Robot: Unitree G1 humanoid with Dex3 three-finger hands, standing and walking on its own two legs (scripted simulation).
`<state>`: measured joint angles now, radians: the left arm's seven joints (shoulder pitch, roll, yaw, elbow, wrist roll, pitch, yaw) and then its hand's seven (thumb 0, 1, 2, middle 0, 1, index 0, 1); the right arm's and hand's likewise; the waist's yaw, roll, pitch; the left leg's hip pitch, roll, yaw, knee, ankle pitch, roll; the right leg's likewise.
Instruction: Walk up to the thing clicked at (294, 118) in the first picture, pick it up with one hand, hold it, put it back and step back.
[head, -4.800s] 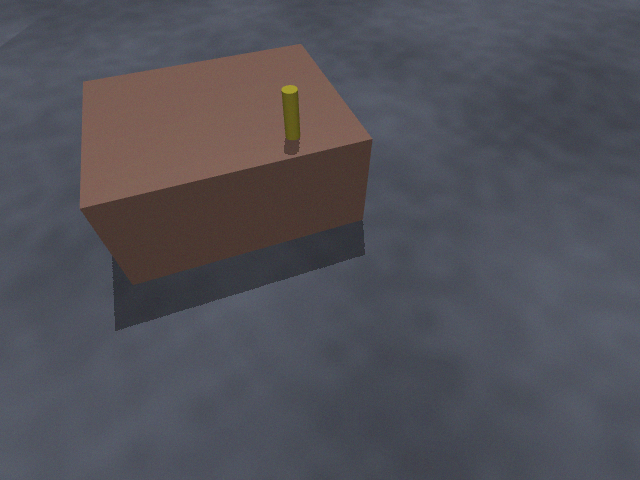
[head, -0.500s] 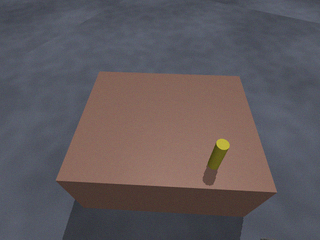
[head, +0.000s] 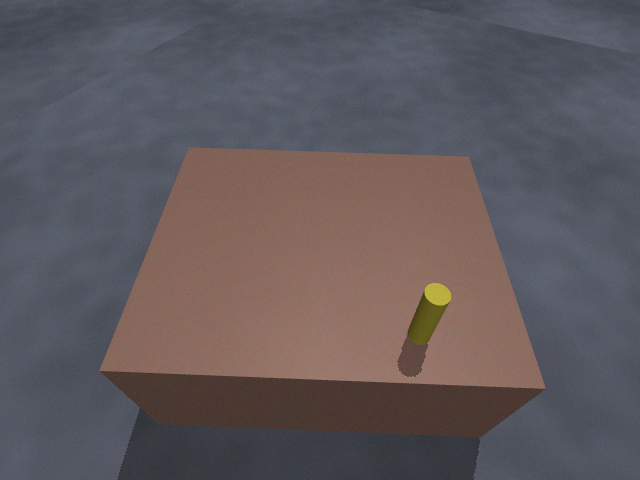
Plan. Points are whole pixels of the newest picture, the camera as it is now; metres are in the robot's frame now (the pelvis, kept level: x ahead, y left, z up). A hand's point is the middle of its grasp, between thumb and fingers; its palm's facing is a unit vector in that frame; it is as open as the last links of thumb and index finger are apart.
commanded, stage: stand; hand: right
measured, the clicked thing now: (427, 315) +0.47 -0.23 -0.27
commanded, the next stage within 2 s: go down in 1.90 s
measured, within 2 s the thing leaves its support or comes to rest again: neither
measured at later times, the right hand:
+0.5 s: hand out of the picture +0.09 -0.26 -0.16, palm faces -0.01 +0.94 -0.33, open 7.4 cm
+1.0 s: hand out of the picture +0.08 -0.27 -0.16, palm faces -0.01 +0.94 -0.34, open 7.4 cm
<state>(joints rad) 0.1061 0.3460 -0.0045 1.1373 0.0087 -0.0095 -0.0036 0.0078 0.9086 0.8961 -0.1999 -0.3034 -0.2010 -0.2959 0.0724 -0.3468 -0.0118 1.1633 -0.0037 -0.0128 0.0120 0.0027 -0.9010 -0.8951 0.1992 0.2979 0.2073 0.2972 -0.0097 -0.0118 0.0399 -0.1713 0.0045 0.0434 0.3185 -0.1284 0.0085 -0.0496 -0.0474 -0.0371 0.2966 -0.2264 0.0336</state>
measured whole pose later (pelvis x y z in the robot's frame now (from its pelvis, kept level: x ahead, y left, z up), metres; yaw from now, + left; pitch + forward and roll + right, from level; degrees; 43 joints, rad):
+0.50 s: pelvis +0.01 -0.01 +0.00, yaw +0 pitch -2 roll +0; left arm 0.11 0.35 0.00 1.13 0.01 0.00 0.00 0.01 0.91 0.90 -0.20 -0.30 -0.20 -0.30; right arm 0.07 -0.35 0.00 1.15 0.00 -0.01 0.01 0.00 -0.90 -0.90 0.20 0.30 0.21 0.30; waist -0.01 0.00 0.04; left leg -0.15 0.02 0.04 0.32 -0.14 0.00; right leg -0.02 -0.03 -0.04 0.28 -0.23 0.02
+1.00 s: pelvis +0.00 -0.01 +0.00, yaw +0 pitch -2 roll +0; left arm 0.13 0.35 0.00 1.12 0.01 0.00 0.00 0.01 0.91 0.90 -0.20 -0.30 -0.20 -0.30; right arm 0.09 -0.35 0.00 1.15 0.00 -0.01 0.01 0.00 -0.90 -0.89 0.20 0.30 0.21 0.30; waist 0.00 -0.01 0.05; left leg -0.15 0.02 0.04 0.32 -0.14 -0.01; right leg -0.02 -0.03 -0.04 0.28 -0.23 0.02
